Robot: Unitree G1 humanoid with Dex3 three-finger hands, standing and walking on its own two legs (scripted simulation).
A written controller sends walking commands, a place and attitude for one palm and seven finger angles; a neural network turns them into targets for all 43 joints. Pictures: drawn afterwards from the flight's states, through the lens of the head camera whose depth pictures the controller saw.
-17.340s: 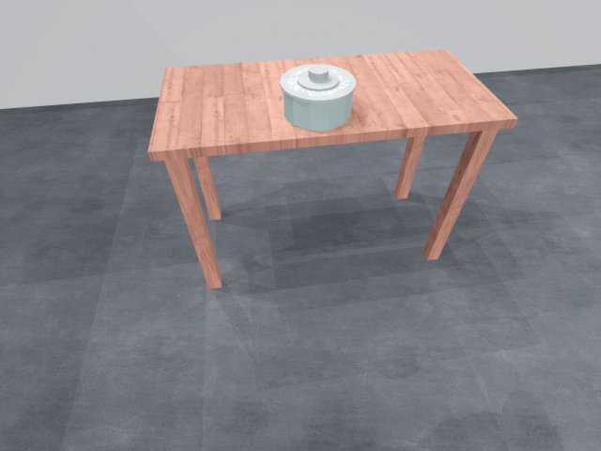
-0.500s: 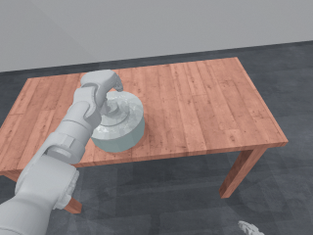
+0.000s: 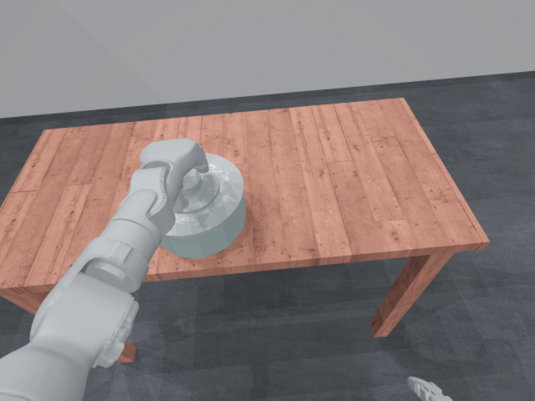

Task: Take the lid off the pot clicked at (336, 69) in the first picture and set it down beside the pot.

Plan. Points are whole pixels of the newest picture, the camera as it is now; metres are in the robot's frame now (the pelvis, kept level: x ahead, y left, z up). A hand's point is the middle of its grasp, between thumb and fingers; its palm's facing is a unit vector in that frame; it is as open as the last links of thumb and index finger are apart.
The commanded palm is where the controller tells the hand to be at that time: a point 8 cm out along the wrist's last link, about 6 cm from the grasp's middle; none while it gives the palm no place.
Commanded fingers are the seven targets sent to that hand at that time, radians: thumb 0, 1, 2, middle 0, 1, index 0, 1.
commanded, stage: lower the open fingers around the knob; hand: left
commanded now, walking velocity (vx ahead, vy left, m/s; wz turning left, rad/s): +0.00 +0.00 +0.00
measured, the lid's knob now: (186, 181) +0.48 +0.16 +0.04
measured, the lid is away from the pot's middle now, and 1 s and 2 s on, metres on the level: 0.00 0.00 0.00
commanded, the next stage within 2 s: close the fingers and squeeze the knob in 0.28 s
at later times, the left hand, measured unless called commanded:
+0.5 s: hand (182, 188) +0.44 +0.15 +0.06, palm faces -0.32 -0.07 -0.95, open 9.8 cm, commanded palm +0.43 +0.15 +0.12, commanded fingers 0.00 -0.08 1.12 -0.59 -0.70 -0.59 -0.70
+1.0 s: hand (183, 190) +0.44 +0.15 +0.06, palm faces -0.31 -0.07 -0.95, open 8.3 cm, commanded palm +0.43 +0.15 +0.12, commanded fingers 0.00 0.21 0.96 -0.68 -0.96 -0.68 -0.96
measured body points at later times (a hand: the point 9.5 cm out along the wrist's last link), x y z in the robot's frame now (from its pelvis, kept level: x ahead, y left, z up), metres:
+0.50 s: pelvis +0.00 +0.00 +0.00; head +0.04 -0.03 +0.45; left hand +0.45 +0.15 +0.12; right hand +0.10 -0.25 -0.14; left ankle -0.03 +0.09 -0.74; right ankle +0.00 -0.13 -0.74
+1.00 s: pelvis +0.00 +0.00 +0.00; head +0.04 -0.03 +0.45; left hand +0.45 +0.15 +0.11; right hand +0.11 -0.25 -0.14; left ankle -0.03 +0.09 -0.74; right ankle +0.00 -0.13 -0.74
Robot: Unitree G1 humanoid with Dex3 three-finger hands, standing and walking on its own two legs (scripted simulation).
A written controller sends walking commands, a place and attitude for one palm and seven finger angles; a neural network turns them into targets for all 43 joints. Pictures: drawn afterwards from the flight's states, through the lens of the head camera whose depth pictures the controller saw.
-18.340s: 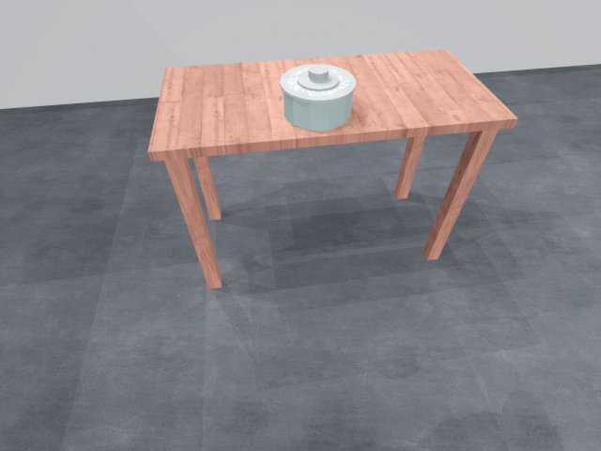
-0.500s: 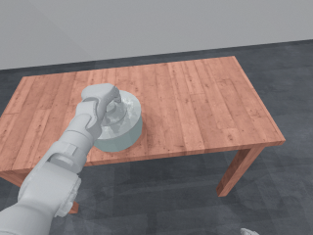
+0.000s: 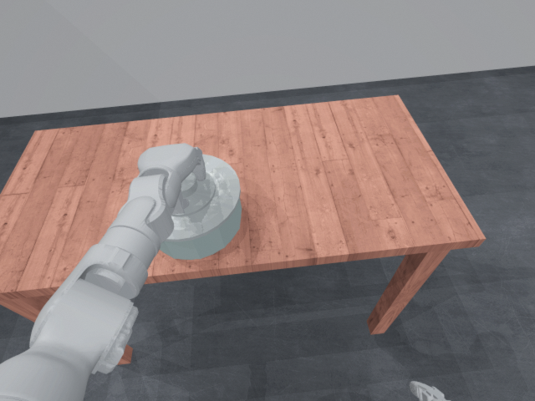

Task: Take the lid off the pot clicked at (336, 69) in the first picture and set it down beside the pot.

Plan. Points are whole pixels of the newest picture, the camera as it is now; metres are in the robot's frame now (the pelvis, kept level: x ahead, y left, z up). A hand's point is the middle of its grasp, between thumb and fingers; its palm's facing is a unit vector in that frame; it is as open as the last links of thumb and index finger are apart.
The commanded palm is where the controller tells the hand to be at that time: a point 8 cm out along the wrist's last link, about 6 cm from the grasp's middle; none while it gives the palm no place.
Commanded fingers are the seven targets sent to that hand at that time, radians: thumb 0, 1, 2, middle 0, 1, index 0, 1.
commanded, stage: close the fingers and squeeze the knob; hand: left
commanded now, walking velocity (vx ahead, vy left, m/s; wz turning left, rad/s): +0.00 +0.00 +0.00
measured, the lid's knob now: (181, 183) +0.47 +0.16 +0.04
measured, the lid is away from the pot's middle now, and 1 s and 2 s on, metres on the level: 0.00 0.00 0.01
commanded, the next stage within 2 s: lift the lid straight up in 0.74 s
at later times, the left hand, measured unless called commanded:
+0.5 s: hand (178, 190) +0.44 +0.15 +0.06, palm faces -0.32 -0.07 -0.94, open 8.1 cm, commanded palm +0.43 +0.15 +0.12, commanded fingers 0.00 0.40 1.07 -0.70 -0.94 -0.74 -0.97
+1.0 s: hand (177, 192) +0.44 +0.15 +0.06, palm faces -0.31 -0.09 -0.95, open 8.0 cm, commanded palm +0.43 +0.16 +0.14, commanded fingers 0.00 0.56 1.11 -0.73 -0.95 -0.79 -0.97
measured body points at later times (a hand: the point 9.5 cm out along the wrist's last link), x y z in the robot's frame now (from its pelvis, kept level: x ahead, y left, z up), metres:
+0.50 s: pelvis +0.00 +0.00 +0.00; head +0.04 -0.03 +0.45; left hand +0.45 +0.15 +0.11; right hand +0.11 -0.25 -0.14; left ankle -0.03 +0.09 -0.74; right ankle +0.00 -0.13 -0.74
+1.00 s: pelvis +0.00 +0.00 +0.00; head +0.04 -0.03 +0.45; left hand +0.45 +0.16 +0.11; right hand +0.12 -0.25 -0.13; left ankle -0.03 +0.09 -0.74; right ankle +0.00 -0.13 -0.74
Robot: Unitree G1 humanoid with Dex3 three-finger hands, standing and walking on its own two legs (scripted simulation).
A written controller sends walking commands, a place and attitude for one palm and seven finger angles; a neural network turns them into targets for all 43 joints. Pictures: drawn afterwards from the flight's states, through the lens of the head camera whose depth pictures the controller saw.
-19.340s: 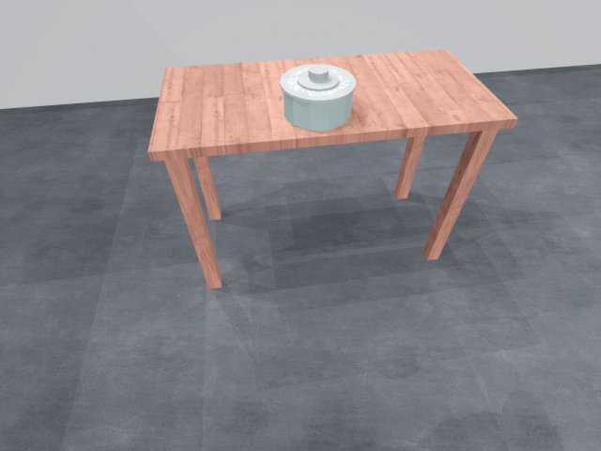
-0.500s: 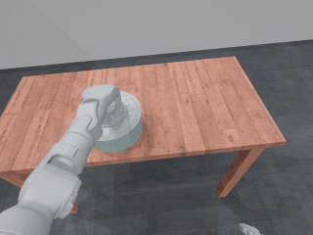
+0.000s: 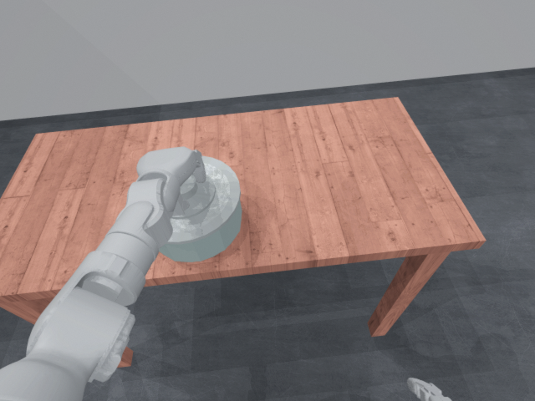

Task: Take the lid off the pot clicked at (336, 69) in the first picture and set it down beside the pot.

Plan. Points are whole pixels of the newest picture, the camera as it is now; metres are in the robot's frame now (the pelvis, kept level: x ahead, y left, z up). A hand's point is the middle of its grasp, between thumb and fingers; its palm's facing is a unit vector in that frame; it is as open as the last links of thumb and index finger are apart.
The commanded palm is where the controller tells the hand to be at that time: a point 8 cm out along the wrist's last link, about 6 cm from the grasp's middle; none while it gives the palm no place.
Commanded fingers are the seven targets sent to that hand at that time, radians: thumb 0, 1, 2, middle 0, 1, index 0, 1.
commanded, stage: lift the lid straight up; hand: left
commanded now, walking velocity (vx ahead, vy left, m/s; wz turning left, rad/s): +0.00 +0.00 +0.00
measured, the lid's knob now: (182, 186) +0.47 +0.16 +0.04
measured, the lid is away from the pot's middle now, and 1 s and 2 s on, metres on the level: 0.00 0.01 0.02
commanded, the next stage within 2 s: move the lid sideways beside the pot in 1.84 s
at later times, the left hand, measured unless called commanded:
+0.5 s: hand (175, 181) +0.43 +0.15 +0.10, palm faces -0.28 -0.07 -0.96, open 8.0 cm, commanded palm +0.42 +0.15 +0.18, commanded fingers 0.00 0.57 1.11 -0.73 -0.95 -0.79 -0.97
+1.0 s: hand (172, 159) +0.44 +0.14 +0.14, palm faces -0.24 -0.07 -0.97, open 8.0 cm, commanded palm +0.43 +0.15 +0.22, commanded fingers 0.00 0.57 1.11 -0.73 -0.95 -0.79 -0.97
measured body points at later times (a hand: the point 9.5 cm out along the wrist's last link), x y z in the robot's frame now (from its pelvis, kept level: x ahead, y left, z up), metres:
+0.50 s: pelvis -0.01 +0.00 +0.00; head +0.02 -0.04 +0.45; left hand +0.44 +0.15 +0.15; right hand +0.13 -0.24 -0.13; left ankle -0.03 +0.09 -0.74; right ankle +0.00 -0.13 -0.74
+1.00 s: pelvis -0.01 +0.00 +0.00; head +0.01 -0.04 +0.45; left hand +0.44 +0.14 +0.19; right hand +0.13 -0.25 -0.13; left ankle -0.03 +0.09 -0.74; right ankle +0.00 -0.13 -0.74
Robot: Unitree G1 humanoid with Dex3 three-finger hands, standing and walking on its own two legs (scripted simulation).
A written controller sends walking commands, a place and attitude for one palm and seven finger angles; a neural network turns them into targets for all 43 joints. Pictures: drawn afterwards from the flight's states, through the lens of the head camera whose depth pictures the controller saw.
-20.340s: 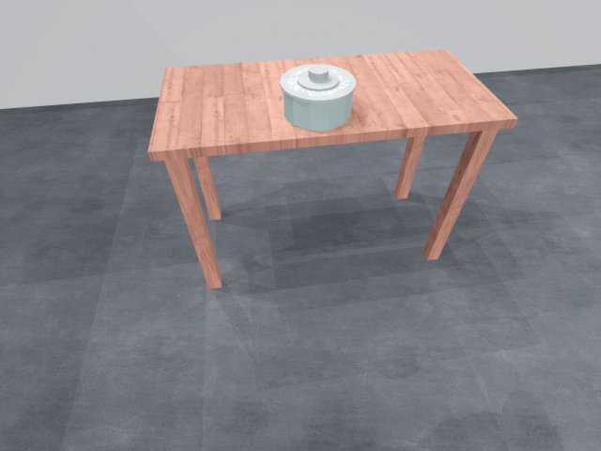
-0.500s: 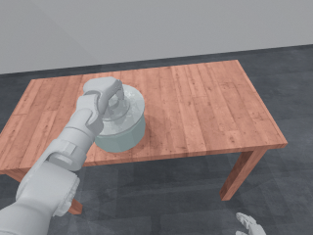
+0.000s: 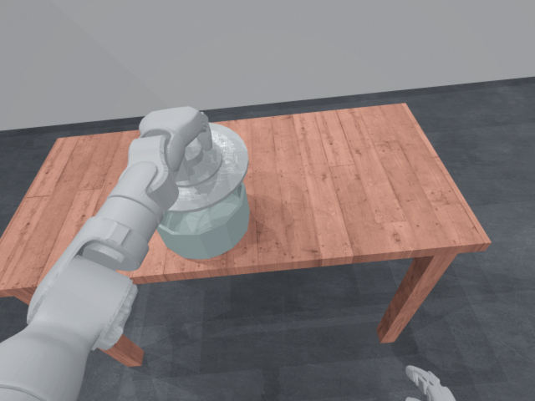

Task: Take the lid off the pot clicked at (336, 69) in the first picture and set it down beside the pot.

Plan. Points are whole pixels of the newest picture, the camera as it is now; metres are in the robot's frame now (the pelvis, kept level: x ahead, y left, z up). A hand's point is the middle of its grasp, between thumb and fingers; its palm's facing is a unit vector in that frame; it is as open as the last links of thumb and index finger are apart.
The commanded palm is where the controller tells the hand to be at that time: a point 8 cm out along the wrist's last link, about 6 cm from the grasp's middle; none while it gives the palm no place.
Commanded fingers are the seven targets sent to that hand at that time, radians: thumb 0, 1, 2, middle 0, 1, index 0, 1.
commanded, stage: lift the lid straight up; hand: left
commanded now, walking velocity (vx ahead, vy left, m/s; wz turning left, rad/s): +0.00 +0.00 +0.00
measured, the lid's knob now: (187, 152) +0.49 +0.14 +0.12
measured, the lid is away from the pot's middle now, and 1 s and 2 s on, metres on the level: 0.01 0.02 0.12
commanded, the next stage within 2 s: move the lid sideways beside the pot in 0.84 s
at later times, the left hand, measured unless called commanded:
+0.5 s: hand (179, 137) +0.46 +0.13 +0.17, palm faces -0.22 -0.05 -0.98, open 8.0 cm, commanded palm +0.44 +0.14 +0.25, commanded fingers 0.00 0.57 1.11 -0.73 -0.95 -0.79 -0.97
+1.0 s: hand (175, 129) +0.45 +0.13 +0.19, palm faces -0.22 -0.07 -0.97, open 8.0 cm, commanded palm +0.44 +0.15 +0.26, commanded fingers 0.00 0.57 1.11 -0.73 -0.95 -0.79 -0.97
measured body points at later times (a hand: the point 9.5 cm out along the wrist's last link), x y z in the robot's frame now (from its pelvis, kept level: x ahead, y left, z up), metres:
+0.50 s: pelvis +0.00 +0.00 +0.00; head +0.02 -0.04 +0.45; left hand +0.46 +0.13 +0.23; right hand +0.15 -0.24 -0.12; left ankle -0.02 +0.10 -0.74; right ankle +0.01 -0.13 -0.74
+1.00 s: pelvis +0.00 +0.00 +0.00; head +0.01 -0.04 +0.45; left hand +0.46 +0.14 +0.24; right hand +0.15 -0.24 -0.12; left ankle -0.02 +0.10 -0.74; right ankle +0.01 -0.13 -0.74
